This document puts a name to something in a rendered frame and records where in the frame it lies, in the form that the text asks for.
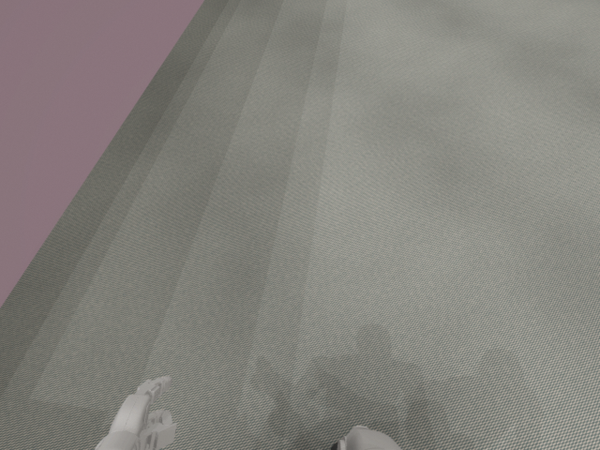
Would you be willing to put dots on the robot left forearm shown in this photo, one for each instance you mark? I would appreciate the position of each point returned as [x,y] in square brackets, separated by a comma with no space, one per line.
[119,440]

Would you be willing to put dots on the right robot thigh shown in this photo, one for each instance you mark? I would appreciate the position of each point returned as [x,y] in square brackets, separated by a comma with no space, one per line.
[367,439]

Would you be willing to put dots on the robot right shin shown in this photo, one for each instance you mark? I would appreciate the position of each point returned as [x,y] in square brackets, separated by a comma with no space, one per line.
[357,427]

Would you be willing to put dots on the left robot hand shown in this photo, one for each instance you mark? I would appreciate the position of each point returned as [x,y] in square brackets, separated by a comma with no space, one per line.
[155,429]

